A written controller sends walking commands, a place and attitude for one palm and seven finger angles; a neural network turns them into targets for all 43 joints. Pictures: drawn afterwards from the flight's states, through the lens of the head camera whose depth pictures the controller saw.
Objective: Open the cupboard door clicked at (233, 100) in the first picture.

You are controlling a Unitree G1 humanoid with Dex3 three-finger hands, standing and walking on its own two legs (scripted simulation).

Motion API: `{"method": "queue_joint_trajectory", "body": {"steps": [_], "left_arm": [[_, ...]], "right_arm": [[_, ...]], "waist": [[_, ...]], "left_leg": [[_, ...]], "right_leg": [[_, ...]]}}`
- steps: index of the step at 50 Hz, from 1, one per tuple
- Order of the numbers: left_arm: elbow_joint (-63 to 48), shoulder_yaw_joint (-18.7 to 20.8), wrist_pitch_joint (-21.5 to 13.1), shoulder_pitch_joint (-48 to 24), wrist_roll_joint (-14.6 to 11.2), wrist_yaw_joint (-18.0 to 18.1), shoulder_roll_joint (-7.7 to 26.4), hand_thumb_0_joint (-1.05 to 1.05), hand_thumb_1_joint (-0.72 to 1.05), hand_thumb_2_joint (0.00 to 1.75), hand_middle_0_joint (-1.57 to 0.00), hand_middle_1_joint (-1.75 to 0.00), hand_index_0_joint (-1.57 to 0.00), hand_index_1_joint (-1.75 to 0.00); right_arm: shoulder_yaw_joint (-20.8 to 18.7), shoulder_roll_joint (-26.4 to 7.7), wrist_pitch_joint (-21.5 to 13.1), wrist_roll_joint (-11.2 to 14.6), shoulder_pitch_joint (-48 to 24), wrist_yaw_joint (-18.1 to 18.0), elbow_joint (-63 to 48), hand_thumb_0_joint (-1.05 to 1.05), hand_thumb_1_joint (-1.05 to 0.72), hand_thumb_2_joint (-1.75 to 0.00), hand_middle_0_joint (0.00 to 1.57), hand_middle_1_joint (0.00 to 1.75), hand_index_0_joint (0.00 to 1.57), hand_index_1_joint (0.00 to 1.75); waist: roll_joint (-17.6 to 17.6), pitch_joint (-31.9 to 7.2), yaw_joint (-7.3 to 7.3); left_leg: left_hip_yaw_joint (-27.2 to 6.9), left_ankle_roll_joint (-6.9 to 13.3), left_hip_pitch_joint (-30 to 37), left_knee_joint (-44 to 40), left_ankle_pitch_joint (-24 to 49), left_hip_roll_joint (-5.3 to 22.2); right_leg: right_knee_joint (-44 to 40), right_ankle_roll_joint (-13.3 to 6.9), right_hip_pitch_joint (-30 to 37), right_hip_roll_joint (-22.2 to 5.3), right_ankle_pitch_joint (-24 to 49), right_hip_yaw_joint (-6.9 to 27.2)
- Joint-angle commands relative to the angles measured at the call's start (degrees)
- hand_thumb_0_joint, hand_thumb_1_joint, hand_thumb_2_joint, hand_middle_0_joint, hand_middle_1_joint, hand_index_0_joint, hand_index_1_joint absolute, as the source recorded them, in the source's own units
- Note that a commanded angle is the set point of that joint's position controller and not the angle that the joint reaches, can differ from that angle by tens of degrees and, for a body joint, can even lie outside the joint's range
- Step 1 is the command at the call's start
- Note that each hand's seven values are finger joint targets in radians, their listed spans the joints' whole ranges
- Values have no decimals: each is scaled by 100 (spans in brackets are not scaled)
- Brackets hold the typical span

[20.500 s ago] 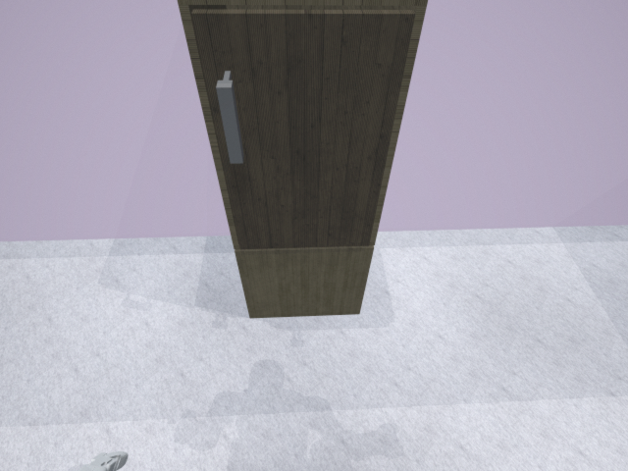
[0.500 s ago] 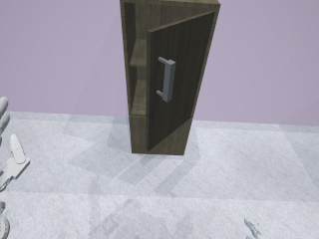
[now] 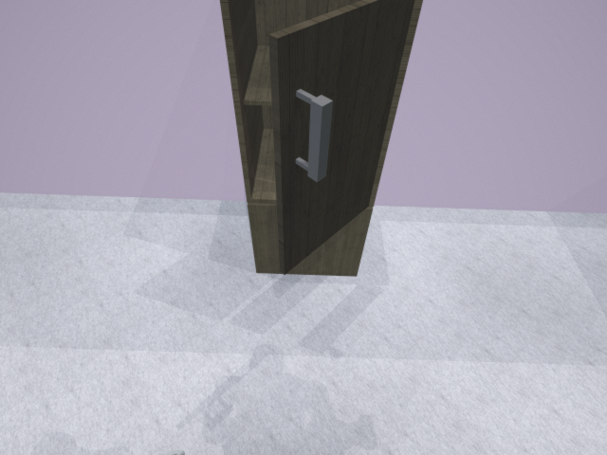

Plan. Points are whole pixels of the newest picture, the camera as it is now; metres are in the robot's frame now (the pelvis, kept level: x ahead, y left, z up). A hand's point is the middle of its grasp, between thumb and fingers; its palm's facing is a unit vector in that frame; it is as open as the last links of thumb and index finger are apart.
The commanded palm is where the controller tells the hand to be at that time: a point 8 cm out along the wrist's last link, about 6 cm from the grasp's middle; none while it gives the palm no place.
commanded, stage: let the arm hang, fingers relaxed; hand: left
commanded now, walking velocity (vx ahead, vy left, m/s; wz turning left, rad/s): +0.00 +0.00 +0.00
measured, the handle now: (310, 136) +0.60 +0.01 +0.09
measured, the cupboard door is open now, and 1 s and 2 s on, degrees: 47 47 47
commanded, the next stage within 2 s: look to check the result in 0.84 s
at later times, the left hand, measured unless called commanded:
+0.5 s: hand out of the picture -0.01 +0.19 -0.15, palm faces +0.01 -0.98 -0.21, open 7.4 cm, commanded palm none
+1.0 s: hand out of the picture -0.02 +0.18 -0.16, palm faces +0.01 -0.98 -0.18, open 7.4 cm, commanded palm none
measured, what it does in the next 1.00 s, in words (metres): stands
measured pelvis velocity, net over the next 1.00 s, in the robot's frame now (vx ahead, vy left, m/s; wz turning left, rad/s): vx -0.01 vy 0.02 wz -0.03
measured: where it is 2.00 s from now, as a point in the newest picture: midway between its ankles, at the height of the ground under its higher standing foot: outside the picture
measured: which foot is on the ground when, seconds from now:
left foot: down 0.00-1.00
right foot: down 0.00-1.00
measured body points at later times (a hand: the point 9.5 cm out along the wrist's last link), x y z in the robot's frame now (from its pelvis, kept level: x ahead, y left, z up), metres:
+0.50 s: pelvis +0.00 +0.02 +0.02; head +0.01 +0.01 +0.47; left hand -0.01 +0.24 -0.14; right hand -0.02 -0.19 -0.15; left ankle +0.01 +0.12 -0.72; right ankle -0.01 -0.10 -0.72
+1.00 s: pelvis -0.01 +0.02 +0.02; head +0.01 +0.01 +0.47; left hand -0.02 +0.24 -0.14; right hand -0.04 -0.18 -0.15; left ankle +0.01 +0.12 -0.72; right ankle -0.01 -0.10 -0.72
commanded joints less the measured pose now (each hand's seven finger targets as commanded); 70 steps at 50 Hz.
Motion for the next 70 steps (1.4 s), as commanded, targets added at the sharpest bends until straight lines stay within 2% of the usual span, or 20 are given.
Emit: {"method": "queue_joint_trajectory", "body": {"steps": [1,2,3,4,5,6,9,12,14,20,23,27,36,43,46,48,53,56,67,70], "left_arm": [[424,211,-317,117,-62,53,964,0,90,90,-20,-30,-20,-30],[562,311,-342,227,-31,68,731,0,90,90,-20,-30,-20,-30],[756,266,-359,238,-49,70,796,0,90,90,-20,-30,-20,-30],[911,239,-381,251,-64,71,809,0,90,90,-20,-30,-20,-30],[1039,211,-395,241,-64,83,817,0,90,90,-20,-30,-20,-30],[1164,181,-409,226,-70,81,798,0,90,90,-20,-30,-20,-30],[1478,126,-414,232,-78,91,774,0,90,90,-20,-30,-20,-30],[1721,77,-398,303,-78,103,722,0,90,90,-20,-30,-20,-30],[1840,58,-402,347,-78,120,686,0,90,90,-20,-30,-20,-30],[2005,52,-400,488,-76,155,619,0,90,90,-20,-30,-20,-30],[2026,59,-391,482,-75,162,559,0,90,90,-20,-30,-20,-30],[2036,79,-386,541,-71,169,507,0,90,90,-20,-30,-20,-30],[2017,112,-381,584,-61,172,431,0,90,90,-20,-30,-20,-30],[1999,118,-394,633,-62,175,385,0,90,90,-20,-30,-20,-30],[1998,119,-401,650,-62,178,406,0,90,90,-20,-30,-20,-30],[1986,118,-411,666,-64,178,396,0,90,90,-20,-30,-20,-30],[2002,114,-402,658,-63,179,380,0,90,90,-20,-30,-20,-30],[1996,121,-397,652,-57,182,389,0,90,90,-20,-30,-20,-30],[1973,126,-412,613,-63,177,387,0,90,90,-20,-30,-20,-30],[1967,122,-431,618,-62,182,405,0,90,90,-20,-30,-20,-30]], "right_arm": [[19,-484,-163,61,-28,-138,158,0,-90,-90,20,30,20,30],[-12,-369,-172,17,40,-173,227,0,-90,-90,20,30,20,30],[-2,-349,-174,33,104,-185,338,0,-90,-90,20,30,20,30],[-2,-312,-180,55,195,-197,432,0,-90,-90,20,30,20,30],[-11,-315,-170,82,273,-207,516,0,-90,-90,20,30,20,30],[-15,-327,-175,94,368,-214,612,0,-90,-90,20,30,20,30],[-9,-325,-181,113,522,-231,865,0,-90,-90,20,30,20,30],[6,-274,-173,122,555,-231,1041,0,-90,-90,20,30,20,30],[10,-255,-180,123,606,-233,1143,0,-90,-90,20,30,20,30],[30,-125,-177,120,671,-221,1336,0,-90,-90,20,30,20,30],[40,-56,-179,103,723,-221,1407,0,-90,-90,20,30,20,30],[38,17,-196,96,767,-225,1436,0,-90,-90,20,30,20,30],[5,90,-195,93,899,-231,1417,0,-90,-90,20,30,20,30],[-9,96,-191,94,944,-230,1411,0,-90,-90,20,30,20,30],[-16,106,-188,101,963,-223,1405,0,-90,-90,20,30,20,30],[-9,91,-196,100,955,-227,1402,0,-90,-90,20,30,20,30],[-9,78,-188,99,929,-228,1413,0,-90,-90,20,30,20,30],[-13,88,-184,100,936,-224,1407,0,-90,-90,20,30,20,30],[-7,71,-209,105,833,-231,1400,0,-90,-90,20,30,20,30],[-18,38,-203,115,818,-230,1375,0,-90,-90,20,30,20,30]], "waist": [[1260,-243,213],[1360,-352,236],[1374,-455,222],[1196,-572,204],[776,-558,189],[600,-635,154],[264,-498,141],[40,-122,154],[-123,-115,146],[-120,85,182],[-12,200,166],[140,212,177],[116,313,166],[116,270,149],[-7,241,147],[80,155,143],[127,273,138],[22,286,141],[149,198,154],[-10,150,151]], "left_leg": [[-652,200,104,-1383,1355,628],[-604,191,187,-1379,1378,595],[-546,173,311,-1353,1564,554],[-481,157,447,-1324,1732,541],[-466,147,580,-1284,1836,550],[-433,139,699,-1307,1879,556],[-425,153,768,-1461,1889,576],[-417,172,697,-1638,1553,571],[-417,185,750,-1694,1528,562],[-394,183,672,-1813,1158,510],[-366,168,565,-1872,984,494],[-375,171,523,-1891,919,471],[-409,172,361,-1946,571,459],[-410,175,408,-1906,587,462],[-393,173,402,-1864,603,449],[-395,177,485,-1842,727,457],[-406,163,419,-1897,562,468],[-429,170,377,-1892,518,465],[-431,167,488,-1862,826,475],[-408,164,563,-1810,937,465]], "right_leg": [[-1235,-55,415,-387,888,652],[-1316,-96,555,-387,1168,629],[-1329,-123,662,-422,1467,630],[-1374,-142,754,-462,1705,626],[-1444,-150,729,-485,1854,604],[-1487,-145,751,-511,1942,606],[-1562,-119,729,-511,1879,533],[-1691,-104,539,-515,1534,559],[-1712,-92,528,-514,1482,582],[-1784,-80,390,-513,1084,623],[-1771,-75,349,-506,986,641],[-1720,-73,326,-508,958,642],[-1686,-73,237,-481,804,639],[-1680,-73,180,-473,808,647],[-1689,-75,187,-488,792,642],[-1680,-78,199,-480,889,665],[-1686,-71,144,-463,796,668],[-1681,-69,146,-466,744,650],[-1672,-60,206,-474,947,648],[-1711,-67,217,-476,1004,664]]}}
